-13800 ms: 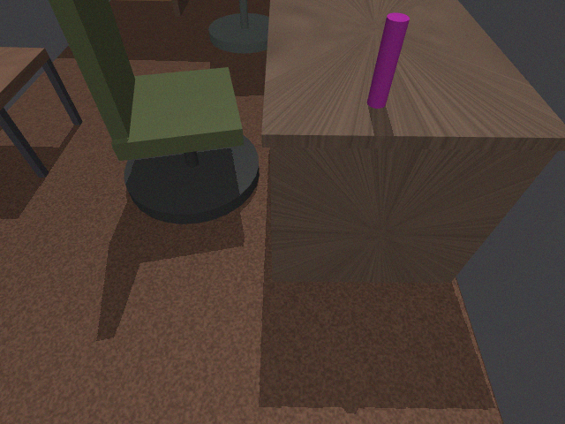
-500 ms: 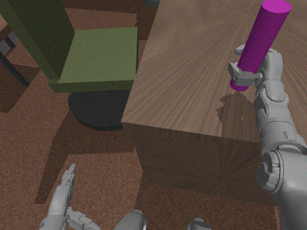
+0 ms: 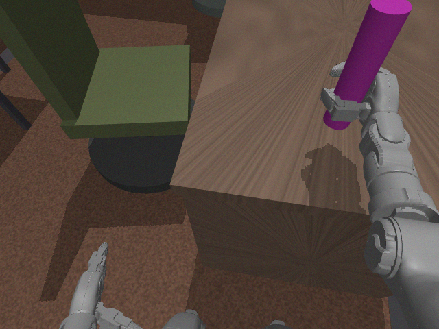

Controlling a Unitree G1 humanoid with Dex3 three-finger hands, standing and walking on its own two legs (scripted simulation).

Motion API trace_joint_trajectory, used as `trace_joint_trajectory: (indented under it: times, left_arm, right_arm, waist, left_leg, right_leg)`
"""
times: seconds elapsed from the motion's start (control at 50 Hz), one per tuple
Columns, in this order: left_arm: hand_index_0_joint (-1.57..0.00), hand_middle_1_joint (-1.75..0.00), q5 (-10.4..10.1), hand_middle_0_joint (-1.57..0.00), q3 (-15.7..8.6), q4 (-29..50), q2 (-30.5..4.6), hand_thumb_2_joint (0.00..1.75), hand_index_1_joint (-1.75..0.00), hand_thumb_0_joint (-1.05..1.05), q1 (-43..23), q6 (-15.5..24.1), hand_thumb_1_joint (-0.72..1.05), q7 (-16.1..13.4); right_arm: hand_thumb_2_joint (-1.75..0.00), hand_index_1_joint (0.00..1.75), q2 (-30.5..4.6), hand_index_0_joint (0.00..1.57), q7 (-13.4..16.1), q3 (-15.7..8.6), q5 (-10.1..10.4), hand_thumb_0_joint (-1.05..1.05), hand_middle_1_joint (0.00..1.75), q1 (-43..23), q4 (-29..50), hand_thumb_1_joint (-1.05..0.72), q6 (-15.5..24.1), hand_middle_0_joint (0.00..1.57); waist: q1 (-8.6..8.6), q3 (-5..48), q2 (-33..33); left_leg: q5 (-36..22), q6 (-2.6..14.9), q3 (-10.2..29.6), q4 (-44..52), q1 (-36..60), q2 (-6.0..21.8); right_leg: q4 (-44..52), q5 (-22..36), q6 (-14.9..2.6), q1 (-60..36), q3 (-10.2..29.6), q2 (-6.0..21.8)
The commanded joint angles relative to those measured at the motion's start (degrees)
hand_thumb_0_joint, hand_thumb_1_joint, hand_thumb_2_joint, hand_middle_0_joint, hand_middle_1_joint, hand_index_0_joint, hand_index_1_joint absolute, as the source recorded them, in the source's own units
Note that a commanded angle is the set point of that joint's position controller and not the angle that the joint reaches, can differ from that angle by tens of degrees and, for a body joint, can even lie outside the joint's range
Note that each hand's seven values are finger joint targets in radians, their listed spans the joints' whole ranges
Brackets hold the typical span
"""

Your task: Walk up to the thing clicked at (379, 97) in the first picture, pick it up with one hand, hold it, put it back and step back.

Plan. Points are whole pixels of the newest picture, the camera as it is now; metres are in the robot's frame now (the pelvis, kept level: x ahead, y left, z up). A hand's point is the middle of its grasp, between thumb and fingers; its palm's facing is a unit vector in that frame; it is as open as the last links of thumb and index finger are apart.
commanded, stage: lift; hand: right
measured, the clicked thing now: (357, 74) +0.50 -0.15 +0.17
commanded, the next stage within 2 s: hold in 1.50 s
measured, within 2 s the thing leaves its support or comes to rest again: neither
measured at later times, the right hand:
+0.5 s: hand (360, 85) +0.47 -0.14 +0.18, palm faces +0.03 +1.00 -0.02, open 6.7 cm
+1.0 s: hand (396, 104) +0.38 -0.15 +0.23, palm faces +0.05 +1.00 -0.04, open 6.6 cm
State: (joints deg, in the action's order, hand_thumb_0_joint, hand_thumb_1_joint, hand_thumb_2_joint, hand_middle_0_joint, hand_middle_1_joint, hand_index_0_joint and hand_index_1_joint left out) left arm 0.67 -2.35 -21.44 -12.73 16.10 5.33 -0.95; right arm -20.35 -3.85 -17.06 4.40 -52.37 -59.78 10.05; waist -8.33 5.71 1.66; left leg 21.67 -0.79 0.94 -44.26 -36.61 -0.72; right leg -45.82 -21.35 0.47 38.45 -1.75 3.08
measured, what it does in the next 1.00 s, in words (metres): stands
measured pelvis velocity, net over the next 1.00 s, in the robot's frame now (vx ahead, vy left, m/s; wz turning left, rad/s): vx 0.00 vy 0.01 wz -0.03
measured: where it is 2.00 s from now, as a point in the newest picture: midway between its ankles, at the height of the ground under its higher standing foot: outside the picture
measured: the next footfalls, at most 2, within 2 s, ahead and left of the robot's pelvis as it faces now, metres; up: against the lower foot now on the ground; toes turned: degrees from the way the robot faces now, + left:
none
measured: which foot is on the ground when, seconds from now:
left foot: down 0.00-1.00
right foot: down 0.00-1.00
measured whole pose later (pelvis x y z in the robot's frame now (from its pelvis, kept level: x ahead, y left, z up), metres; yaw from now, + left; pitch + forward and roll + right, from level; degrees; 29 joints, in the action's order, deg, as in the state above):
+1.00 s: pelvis +0.00 +0.01 +0.02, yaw -2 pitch +1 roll +0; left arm -2.4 -5.0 -26.9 -13.9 18.0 4.7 -2.3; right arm -14.5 -4.6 -11.8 11.0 -28.7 -11.8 -17.9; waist -0.7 3.8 3.3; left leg 18.9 -0.4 -0.1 -35.1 -17.4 0.8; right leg -34.1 -16.6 0.9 18.7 -1.0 1.5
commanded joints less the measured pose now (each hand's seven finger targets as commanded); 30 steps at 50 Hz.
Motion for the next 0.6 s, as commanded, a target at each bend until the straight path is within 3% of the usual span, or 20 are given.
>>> trace_joint_trajectory:
  times: [0.0,0.02,0.04,0.08,0.12,0.14,0.16,0.22,0.24,0.26,0.32,0.34,0.36,0.4,0.42,0.44,0.46,0.48,0.5,0.58]
  left_arm:
    - [-0.05,-0.05,-0.51,-0.05,-4.50,8.19,-8.98,0.05,-0.06,0.00,0.09,2.90,-0.56,-1.29]
    - [-0.05,-0.05,-0.60,-0.05,-5.13,9.69,-9.82,0.06,-0.06,0.00,-1.02,2.97,-0.56,-1.34]
    - [-0.06,-0.05,-0.51,-0.05,-5.17,8.68,-9.64,0.04,-0.04,0.00,-0.40,2.93,-0.54,-1.40]
    - [-0.06,-0.05,-0.58,-0.04,-5.15,9.36,-10.04,0.03,-0.04,0.00,-0.30,2.92,-0.53,-1.45]
    - [-0.05,-0.05,-0.64,-0.05,-2.39,8.12,-6.82,0.04,-0.04,0.00,0.27,2.50,-0.53,-0.84]
    - [-0.05,-0.05,-0.80,-0.04,-3.42,7.83,-7.13,0.04,-0.04,0.00,-0.15,2.39,-0.53,-0.88]
    - [-0.05,-0.05,-0.81,-0.04,-2.25,10.24,-6.61,0.04,-0.04,0.00,-1.72,2.67,-0.53,-0.84]
    - [-0.06,-0.05,-1.12,-0.05,-3.90,10.55,-8.19,0.04,-0.04,0.00,-1.90,2.77,-0.53,-1.05]
    - [-0.06,-0.05,-1.13,-0.05,-4.99,10.11,-9.07,0.04,-0.04,0.00,-1.99,2.79,-0.53,-1.32]
    - [-0.05,-0.05,-1.04,-0.04,-5.27,9.40,-9.53,0.03,-0.04,0.00,-0.95,2.77,-0.53,-1.48]
    - [-0.05,-0.05,-1.30,-0.04,-3.30,8.41,-7.18,0.04,-0.04,0.00,-1.01,2.61,-0.53,-1.45]
    - [-0.05,-0.05,-1.35,-0.04,-3.97,7.39,-7.41,0.04,-0.04,0.00,-0.50,2.49,-0.54,-1.50]
    - [-0.05,-0.05,-1.43,-0.04,-3.75,7.66,-7.55,0.04,-0.04,0.00,-0.83,2.49,-0.54,-1.57]
    - [-0.05,-0.05,-1.54,-0.04,-4.57,5.13,-7.93,0.04,-0.04,0.00,1.53,2.02,-0.54,-1.63]
    - [-0.05,-0.05,-1.67,-0.04,-3.18,7.80,-6.77,0.03,-0.04,0.00,-0.74,2.24,-0.53,-1.57]
    - [-0.05,-0.05,-1.68,-0.04,-5.68,7.19,-9.33,0.03,-0.04,0.00,0.28,2.08,-0.53,-1.86]
    - [-0.05,-0.05,-1.77,-0.04,-3.95,7.16,-7.69,0.04,-0.04,0.00,0.85,2.00,-0.54,-1.84]
    - [-0.05,-0.05,-1.87,-0.04,-5.20,6.77,-8.52,0.03,-0.04,0.00,0.72,1.79,-0.53,-1.78]
    - [-0.05,-0.05,-1.81,-0.04,-6.31,7.09,-9.69,0.03,-0.04,0.00,0.53,1.76,-0.54,-2.03]
    - [-0.05,-0.05,-2.13,-0.04,-4.21,6.63,-7.17,0.04,-0.04,0.00,1.88,1.72,-0.54,-1.73]
  right_arm:
    - [-1.35,1.47,-11.91,1.39,0.55,-1.22,1.46,0.00,1.47,-33.72,14.96,-0.44,4.71,1.37]
    - [-1.33,1.47,-13.96,1.41,0.69,-2.61,1.49,0.00,1.46,-33.64,16.75,-0.44,4.79,1.39]
    - [-1.36,1.48,-13.11,1.41,0.95,-2.19,1.23,0.00,1.48,-33.91,14.65,-0.45,4.29,1.39]
    - [-1.36,1.49,-14.02,1.43,1.20,-3.30,0.87,0.00,1.49,-29.78,12.12,-0.47,3.71,1.41]
    - [-1.35,1.49,-12.08,1.43,0.70,-1.51,0.76,0.00,1.49,-29.38,13.55,-0.49,4.06,1.42]
    - [-1.35,1.49,-12.97,1.43,0.28,-1.71,0.73,0.00,1.49,-30.13,14.67,-0.48,4.24,1.41]
    - [-1.36,1.49,-12.58,1.43,-0.04,-1.18,1.02,0.00,1.49,-32.15,18.88,-0.46,4.50,1.41]
    - [-1.35,1.48,-12.35,1.41,-0.29,-0.97,1.87,0.00,1.48,-32.62,23.75,-0.45,3.75,1.39]
    - [-1.35,1.48,-10.77,1.42,-0.17,-0.12,1.91,0.00,1.48,-30.78,21.27,-0.44,3.02,1.40]
    - [-1.35,1.48,-11.69,1.42,-0.07,-1.06,2.30,0.00,1.48,-30.71,24.04,-0.44,2.85,1.40]
    - [-1.33,1.46,-9.25,1.41,0.20,0.85,2.78,0.00,1.46,-27.61,26.48,-0.48,1.69,1.39]
    - [-1.32,1.45,-9.78,1.41,0.26,0.14,2.86,0.00,1.45,-26.72,26.40,-0.48,1.34,1.39]
    - [-1.32,1.46,-9.80,1.42,0.40,0.13,3.24,0.00,1.46,-26.52,29.89,-0.50,1.00,1.41]
    - [-1.33,1.47,-8.79,1.42,0.06,0.26,3.57,0.00,1.47,-22.58,29.13,-0.46,-0.41,1.40]
    - [-1.33,1.47,-8.30,1.42,-0.27,1.11,3.88,0.00,1.47,-22.61,33.41,-0.48,-0.80,1.41]
    - [-1.34,1.48,-9.54,1.43,-0.13,0.02,3.98,0.00,1.48,-22.74,34.01,-0.47,-1.70,1.41]
    - [-1.35,1.49,-8.23,1.43,-0.15,0.96,4.09,0.00,1.49,-20.93,34.76,-0.47,-2.63,1.42]
    - [-1.34,1.48,-8.64,1.43,-0.20,0.44,4.33,0.00,1.48,-19.53,36.42,-0.48,-3.69,1.42]
    - [-1.33,1.47,-7.76,1.42,-0.42,0.98,4.57,0.00,1.47,-19.26,38.05,-0.47,-4.71,1.40]
    - [-1.32,1.46,-4.92,1.41,-1.24,2.39,5.29,0.00,1.46,-13.88,42.47,-0.50,-8.82,1.40]
  waist:
    - [-1.01,29.01,-0.68]
    - [-0.48,29.83,0.38]
    - [-1.03,28.23,-0.71]
    - [-0.16,25.94,-0.92]
    - [1.21,24.80,0.37]
    - [1.22,26.66,0.67]
    - [1.87,29.32,1.24]
    - [2.66,31.55,2.48]
    - [2.14,30.77,1.82]
    - [2.54,30.41,3.28]
    - [3.51,27.11,3.34]
    - [3.34,27.83,2.30]
    - [4.49,28.18,2.01]
    - [4.33,25.68,-0.16]
    - [5.01,25.72,0.85]
    - [4.54,26.83,-0.05]
    - [4.91,24.90,-1.10]
    - [5.60,24.68,-0.18]
    - [5.09,23.43,-0.64]
    - [6.11,20.18,-1.09]
  left_leg:
    - [-28.43,-0.10,-1.40,4.18,11.85,-0.92]
    - [-29.29,-0.22,-1.07,4.56,13.13,-0.64]
    - [-28.63,-0.23,-1.13,4.77,12.34,-0.73]
    - [-25.81,-0.09,-1.35,5.66,11.62,-0.73]
    - [-24.23,0.27,-1.37,6.02,11.56,-0.73]
    - [-25.67,0.07,-1.06,5.85,12.64,-0.45]
    - [-26.82,0.08,-0.98,5.73,14.40,-0.42]
    - [-28.84,0.07,-0.77,5.68,17.04,-0.10]
    - [-27.82,0.24,-1.18,5.99,15.72,-0.41]
    - [-27.00,0.53,-1.51,6.49,15.01,-0.59]
    - [-25.01,0.87,-2.13,7.57,14.10,-0.81]
    - [-26.38,0.79,-2.01,7.54,15.06,-0.64]
    - [-27.92,0.78,-2.01,7.38,16.78,-0.51]
    - [-29.98,0.55,-1.81,7.39,17.83,-0.32]
    - [-30.37,0.41,-1.78,7.77,19.11,0.01]
    - [-30.49,0.23,-1.65,8.05,18.81,-0.02]
    - [-31.05,0.22,-1.92,8.15,19.30,-0.03]
    - [-31.81,0.17,-1.82,8.40,19.62,0.17]
    - [-30.40,0.32,-2.16,8.56,18.72,-0.05]
    - [-27.10,0.51,-2.84,10.18,17.64,-0.30]
  right_leg:
    - [3.36,22.95,-1.68,-19.64,0.70,-1.87]
    - [3.60,23.42,-1.57,-19.88,0.44,-2.10]
    - [3.88,22.47,-1.72,-19.05,0.44,-2.06]
    - [4.76,21.10,-1.69,-19.12,0.34,-2.02]
    - [5.53,21.04,-1.50,-18.83,0.36,-2.01]
    - [5.21,21.46,-1.63,-19.04,0.11,-2.11]
    - [5.27,22.55,-1.44,-20.56,0.05,-2.10]
    - [6.00,23.44,-1.29,-22.12,-0.21,-2.42]
    - [6.12,23.81,-1.26,-23.32,0.06,-2.15]
    - [6.53,25.06,-1.03,-25.00,0.30,-1.94]
    - [7.59,26.67,-0.68,-26.52,0.61,-1.57]
    - [7.22,27.30,-0.80,-26.33,0.49,-1.59]
    - [7.68,28.28,-0.71,-26.50,0.34,-1.69]
    - [8.17,28.06,-1.03,-25.12,0.06,-1.88]
    - [8.43,28.18,-1.02,-25.66,-0.13,-2.08]
    - [8.36,28.09,-1.27,-27.03,-0.15,-1.99]
    - [8.67,28.71,-1.28,-26.67,-0.07,-1.98]
    - [8.83,29.30,-1.30,-27.31,-0.34,-2.17]
    - [9.14,29.49,-1.15,-28.16,0.01,-1.88]
    - [10.34,29.96,-1.04,-29.89,0.31,-1.48]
